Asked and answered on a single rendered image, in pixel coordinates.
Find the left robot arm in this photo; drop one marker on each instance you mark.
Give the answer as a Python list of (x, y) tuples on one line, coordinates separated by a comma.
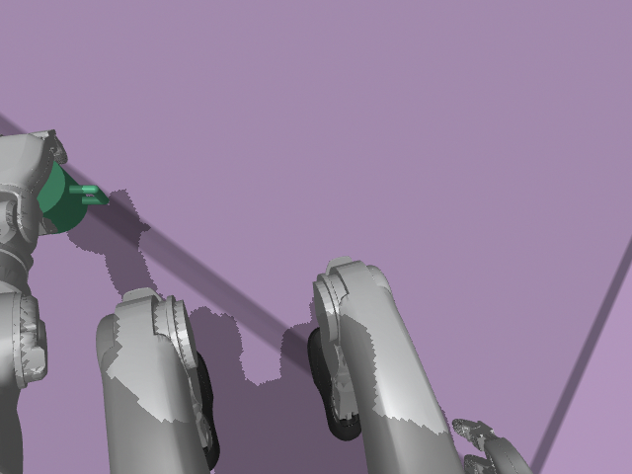
[(23, 344)]

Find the left robot hand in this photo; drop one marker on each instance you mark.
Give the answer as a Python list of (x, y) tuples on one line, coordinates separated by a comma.
[(26, 162)]

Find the left robot foot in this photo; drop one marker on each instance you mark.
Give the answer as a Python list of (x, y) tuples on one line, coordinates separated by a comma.
[(212, 451)]

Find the mug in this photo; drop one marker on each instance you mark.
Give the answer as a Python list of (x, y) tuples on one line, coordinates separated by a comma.
[(65, 202)]

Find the right robot foot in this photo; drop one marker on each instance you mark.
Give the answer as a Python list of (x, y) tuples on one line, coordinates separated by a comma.
[(342, 429)]

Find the right robot hand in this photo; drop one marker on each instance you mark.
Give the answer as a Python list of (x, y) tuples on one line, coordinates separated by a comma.
[(502, 457)]

